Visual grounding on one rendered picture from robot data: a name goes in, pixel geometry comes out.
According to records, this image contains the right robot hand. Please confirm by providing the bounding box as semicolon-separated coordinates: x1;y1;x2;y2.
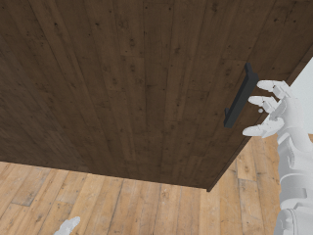
243;80;304;138

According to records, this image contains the left robot hand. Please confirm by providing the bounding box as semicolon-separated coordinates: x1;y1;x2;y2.
53;216;80;235

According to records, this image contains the right robot forearm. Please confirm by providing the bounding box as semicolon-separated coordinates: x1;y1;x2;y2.
277;127;313;215

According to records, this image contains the wardrobe door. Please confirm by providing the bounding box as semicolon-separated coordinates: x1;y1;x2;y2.
0;0;313;190
0;33;87;167

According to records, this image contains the handle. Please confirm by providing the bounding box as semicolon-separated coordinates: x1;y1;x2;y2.
223;63;259;128

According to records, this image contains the robot right upper arm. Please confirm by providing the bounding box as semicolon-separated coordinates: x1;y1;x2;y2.
273;209;313;235

